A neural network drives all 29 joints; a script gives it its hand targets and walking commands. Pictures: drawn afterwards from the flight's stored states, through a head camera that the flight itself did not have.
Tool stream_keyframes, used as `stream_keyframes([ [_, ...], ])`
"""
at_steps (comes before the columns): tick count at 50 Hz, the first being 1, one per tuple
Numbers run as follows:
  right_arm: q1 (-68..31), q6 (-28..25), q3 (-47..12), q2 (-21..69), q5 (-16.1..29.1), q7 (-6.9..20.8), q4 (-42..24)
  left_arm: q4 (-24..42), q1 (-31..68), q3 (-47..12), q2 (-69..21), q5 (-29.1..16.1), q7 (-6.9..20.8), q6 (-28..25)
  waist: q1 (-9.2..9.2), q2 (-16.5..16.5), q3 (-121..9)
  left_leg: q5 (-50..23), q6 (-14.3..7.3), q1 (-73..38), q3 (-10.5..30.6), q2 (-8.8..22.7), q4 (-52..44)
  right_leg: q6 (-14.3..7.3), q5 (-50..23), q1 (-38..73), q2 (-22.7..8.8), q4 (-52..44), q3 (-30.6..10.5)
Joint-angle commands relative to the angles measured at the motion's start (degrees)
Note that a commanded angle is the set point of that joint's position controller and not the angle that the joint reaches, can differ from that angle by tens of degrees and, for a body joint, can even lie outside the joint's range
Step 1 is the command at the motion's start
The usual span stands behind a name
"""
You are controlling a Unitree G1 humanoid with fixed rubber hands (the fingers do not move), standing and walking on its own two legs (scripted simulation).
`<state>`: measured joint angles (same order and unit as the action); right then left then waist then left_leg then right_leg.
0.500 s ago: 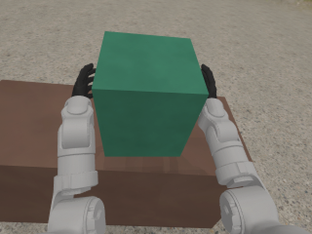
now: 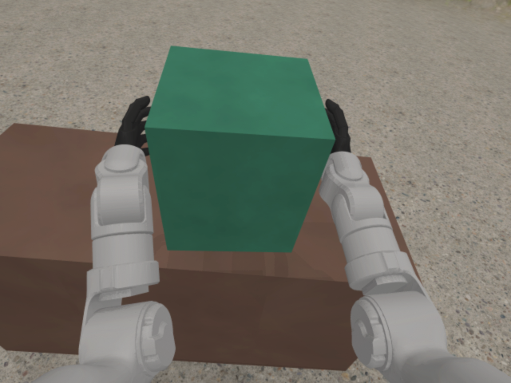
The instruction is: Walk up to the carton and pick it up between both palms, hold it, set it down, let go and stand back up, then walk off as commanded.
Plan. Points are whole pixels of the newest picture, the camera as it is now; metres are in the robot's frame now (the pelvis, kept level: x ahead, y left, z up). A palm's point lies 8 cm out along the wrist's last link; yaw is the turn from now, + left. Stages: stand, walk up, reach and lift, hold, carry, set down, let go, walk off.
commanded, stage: hold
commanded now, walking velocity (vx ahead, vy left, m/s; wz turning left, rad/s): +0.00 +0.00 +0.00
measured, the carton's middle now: (235, 156) +0.40 +0.02 +0.17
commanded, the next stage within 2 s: set down in 0.96 s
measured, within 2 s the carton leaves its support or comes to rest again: neither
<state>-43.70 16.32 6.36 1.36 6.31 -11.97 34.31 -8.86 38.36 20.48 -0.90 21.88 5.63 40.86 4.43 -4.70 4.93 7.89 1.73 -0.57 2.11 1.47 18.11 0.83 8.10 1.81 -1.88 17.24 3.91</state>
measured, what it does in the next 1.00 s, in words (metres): stands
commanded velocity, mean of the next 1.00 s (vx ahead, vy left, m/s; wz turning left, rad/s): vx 0.00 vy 0.00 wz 0.00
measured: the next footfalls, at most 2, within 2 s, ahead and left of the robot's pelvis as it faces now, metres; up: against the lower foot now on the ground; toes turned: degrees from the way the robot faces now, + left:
none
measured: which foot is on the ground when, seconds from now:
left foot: down 0.00-1.00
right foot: down 0.00-1.00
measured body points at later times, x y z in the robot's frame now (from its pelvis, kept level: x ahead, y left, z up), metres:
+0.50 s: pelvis +0.02 +0.00 +0.00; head -0.03 +0.04 +0.44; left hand +0.39 +0.17 +0.20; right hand +0.39 -0.14 +0.20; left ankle +0.04 +0.14 -0.75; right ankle +0.03 -0.13 -0.75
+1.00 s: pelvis +0.00 +0.00 +0.00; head -0.04 +0.03 +0.45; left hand +0.38 +0.17 +0.19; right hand +0.39 -0.13 +0.20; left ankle +0.04 +0.14 -0.75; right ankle +0.03 -0.13 -0.75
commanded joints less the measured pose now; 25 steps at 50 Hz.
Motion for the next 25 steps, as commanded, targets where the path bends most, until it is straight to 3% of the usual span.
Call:
stream_keyframes([
  [1, -36.33, -3.12, -18.05, 27.65, 2.84, 7.99, -10.02, 2.43, 36.24, -26.68, -29.37, -9.05, 4.98, -3.95, 1.49, 7.65, -23.01, -1.58, -0.37, -1.16, -3.16, -3.26, -4.75, 0.73, -0.32, 4.81, 4.73, -2.11, 2.15],
  [2, -37.55, -3.34, -18.33, 27.74, 3.26, 7.83, -11.97, 4.13, 37.67, -26.77, -28.70, -8.80, 5.12, -4.17, 1.65, 6.54, -24.20, -3.10, -0.50, -1.23, -4.09, -3.81, -4.48, 0.73, -1.56, 6.14, 4.85, -2.62, 2.15],
  [3, -37.98, -3.04, -18.76, 27.69, 4.55, 7.89, -10.00, 0.79, 35.67, -24.01, -28.19, -8.21, 5.42, -3.83, -0.87, 5.96, -21.09, -2.33, -1.15, 0.07, -4.43, -3.89, -5.47, 0.94, 0.20, 5.62, 5.12, -2.88, 2.14],
  [4, -37.06, -3.33, -19.51, 28.70, 4.42, 7.78, -10.92, 3.92, 37.48, -25.81, -28.16, -9.35, 5.44, -4.17, 1.10, 5.16, -24.07, -5.54, -1.00, -1.06, -4.85, -4.25, -3.62, 0.91, -2.84, 7.25, 5.02, -2.44, 2.36],
  [5, -36.98, -3.28, -19.24, 28.12, 5.47, 7.56, -10.63, 6.80, 37.90, -27.39, -28.45, -9.65, 5.11, -3.85, 1.58, 7.81, -25.76, -8.70, 0.06, -4.11, -5.15, -4.28, -2.50, 0.60, -4.18, 6.02, 4.71, -2.01, 1.86],
  [6, -35.65, -2.74, -18.70, 27.18, 5.60, 7.38, -9.63, 4.96, 37.17, -26.72, -28.93, -9.78, 5.00, -3.77, 1.52, 9.10, -21.74, -7.54, 0.27, -1.87, -5.03, -4.17, -3.34, 0.27, -3.12, 5.43, 4.89, -2.53, 1.68],
  [8, -35.95, -2.63, -20.43, 27.23, 4.98, 6.97, -12.03, 3.75, 34.46, -24.65, -27.32, -8.13, 5.73, -3.03, 0.85, 5.16, -22.53, -6.01, -0.97, -0.79, -5.31, -4.65, -3.19, 0.91, -3.84, 8.44, 4.39, -2.65, 1.71],
  [10, -34.01, -2.07, -21.90, 28.50, 6.78, 6.57, -14.22, 7.32, 33.99, -24.66, -26.64, -7.64, 5.88, -2.90, -0.14, 5.58, -22.47, -11.03, -0.70, -2.48, -5.39, -4.89, -2.04, 1.71, -8.55, 8.95, 4.55, -2.09, 1.64],
  [11, -32.66, -1.86, -21.39, 28.04, 6.07, 6.30, -11.70, 9.50, 36.42, -28.07, -27.64, -9.43, 6.08, -3.22, 2.46, 7.02, -22.70, -12.15, 0.26, -3.58, -5.25, -4.81, -1.88, 1.55, -8.45, 8.13, 4.67, -2.19, 1.68],
  [12, -34.70, -2.72, -23.57, 28.14, 7.48, 5.97, -17.40, 10.94, 34.90, -29.38, -28.68, -9.51, 6.19, -2.80, 1.85, 7.92, -25.42, -14.32, 0.45, -4.60, -4.75, -4.84, -1.10, 1.13, -9.85, 9.54, 5.13, -1.72, 2.00],
  [13, -33.98, -1.96, -23.72, 28.13, 8.02, 5.49, -17.21, 8.56, 32.45, -27.86, -28.10, -8.92, 6.12, -2.49, 1.77, 7.02, -21.98, -13.91, 0.22, -2.94, -4.81, -4.80, -0.92, 1.19, -10.37, 9.61, 4.78, -1.63, 1.54],
  [14, -34.31, -2.41, -23.76, 27.51, 7.49, 5.32, -18.74, 9.54, 31.71, -29.57, -29.19, -9.52, 6.20, -2.21, 2.85, 7.44, -23.59, -15.57, 0.89, -4.30, -4.68, -4.74, -0.50, 0.94, -11.08, 9.37, 5.24, -2.24, 2.25],
  [15, -31.80, -1.59, -24.40, 26.55, 7.57, 5.03, -19.06, 9.40, 29.14, -28.28, -28.09, -8.32, 6.51, -1.54, 1.83, 5.45, -19.97, -17.00, 0.64, -3.54, -4.54, -4.49, -0.37, 1.25, -11.92, 9.50, 5.37, -2.06, 2.64],
  [16, -30.66, -0.90, -22.95, 26.99, 7.45, 5.20, -15.58, 10.24, 30.96, -27.79, -27.45, -7.91, 6.44, -1.34, 1.64, 6.85, -18.75, -14.48, 0.45, -3.44, -4.62, -4.55, -1.41, 1.50, -9.73, 8.78, 4.81, -2.88, 1.54],
  [17, -31.20, -1.40, -23.20, 27.45, 7.05, 5.38, -16.37, 10.46, 31.54, -28.42, -29.01, -8.37, 6.83, -1.47, 1.92, 7.01, -18.16, -12.74, 0.72, -4.12, -5.06, -4.34, -2.28, 1.12, -7.60, 7.38, 5.06, -3.23, 1.84],
  [18, -31.09, -1.69, -23.56, 26.21, 7.13, 5.37, -17.91, 12.45, 31.13, -29.06, -28.95, -8.38, 6.66, -1.20, 1.81, 6.60, -19.66, -14.58, 0.92, -4.77, -4.95, -4.36, -1.85, 1.32, -9.28, 7.92, 5.36, -2.68, 2.54],
  [19, -28.04, -0.82, -24.55, 26.96, 7.88, 5.28, -17.16, 15.93, 32.41, -31.21, -28.75, -9.25, 6.64, -1.54, 2.61, 8.73, -19.40, -18.50, 1.59, -5.34, -4.89, -4.41, -0.83, 1.22, -12.35, 8.72, 5.24, -2.04, 1.67],
  [21, -32.08, -1.16, -25.50, 27.21, 8.72, 5.05, -20.89, 13.60, 31.61, -29.28, -28.53, -8.59, 7.05, -1.27, 1.67, 6.19, -19.00, -17.43, 1.17, -4.56, -4.80, -4.12, -0.72, 0.87, -11.06, 8.45, 5.32, -2.60, 1.81],
  [22, -32.01, -1.28, -25.16, 25.84, 8.62, 5.26, -20.65, 14.00, 30.96, -29.66, -27.84, -8.33, 6.61, -0.97, 1.39, 7.88, -19.16, -15.50, 1.27, -3.51, -4.68, -4.18, -1.06, 0.91, -9.59, 8.63, 4.89, -2.31, 1.95],
  [23, -31.55, -1.32, -24.92, 26.25, 7.93, 5.40, -19.80, 13.67, 30.77, -30.02, -27.99, -7.90, 6.68, -0.58, 1.96, 7.60, -18.98, -15.77, 1.19, -4.08, -4.77, -3.98, -1.24, 1.09, -9.58, 8.27, 5.21, -2.41, 2.22],
  [24, -30.07, -1.69, -25.79, 26.67, 8.37, 5.17, -22.93, 16.67, 29.17, -31.67, -30.27, -9.27, 6.50, -0.94, 1.99, 8.27, -22.04, -18.71, 1.82, -5.04, -4.71, -4.02, -0.60, 0.92, -12.29, 9.46, 5.58, -2.00, 2.27],
  [25, -28.57, -1.15, -26.18, 25.72, 8.55, 5.33, -21.44, 16.28, 29.36, -32.13, -29.57, -9.01, 6.31, -0.86, 2.14, 8.68, -19.41, -20.06, 1.91, -5.14, -4.29, -3.73, -0.45, 1.06, -12.14, 8.31, 5.60, -1.76, 2.28],
])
